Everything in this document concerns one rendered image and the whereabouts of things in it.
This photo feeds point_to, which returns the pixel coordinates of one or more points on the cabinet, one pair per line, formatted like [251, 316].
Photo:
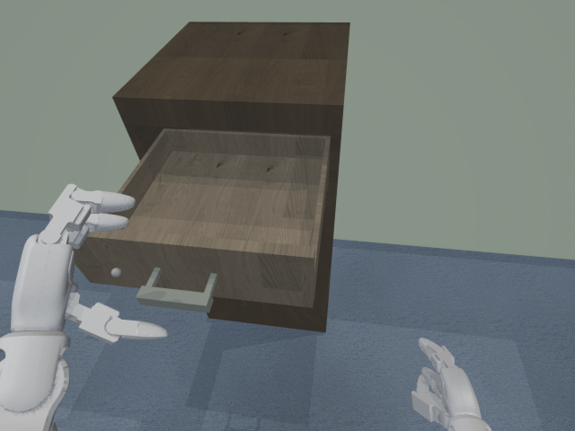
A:
[255, 77]

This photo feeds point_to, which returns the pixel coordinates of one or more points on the robot left forearm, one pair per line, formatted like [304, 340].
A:
[34, 379]

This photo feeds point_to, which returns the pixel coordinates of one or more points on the left robot hand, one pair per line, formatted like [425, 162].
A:
[41, 297]

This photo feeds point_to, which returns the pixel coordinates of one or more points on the drawer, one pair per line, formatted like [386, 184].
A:
[246, 206]

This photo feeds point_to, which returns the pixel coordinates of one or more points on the right robot hand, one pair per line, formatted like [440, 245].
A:
[454, 393]

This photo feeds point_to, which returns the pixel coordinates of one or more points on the handle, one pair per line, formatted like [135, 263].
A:
[176, 299]

